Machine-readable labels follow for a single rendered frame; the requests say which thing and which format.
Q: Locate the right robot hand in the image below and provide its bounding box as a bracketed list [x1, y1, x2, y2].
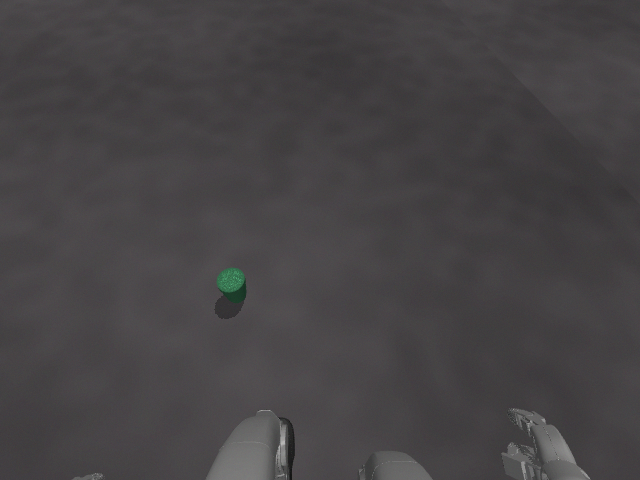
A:
[501, 408, 577, 480]

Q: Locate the left robot foot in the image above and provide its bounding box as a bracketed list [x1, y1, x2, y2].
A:
[279, 417, 295, 480]

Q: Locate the cup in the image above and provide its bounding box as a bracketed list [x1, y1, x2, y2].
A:
[217, 268, 247, 303]

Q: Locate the right robot arm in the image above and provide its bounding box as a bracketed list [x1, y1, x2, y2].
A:
[540, 460, 591, 480]

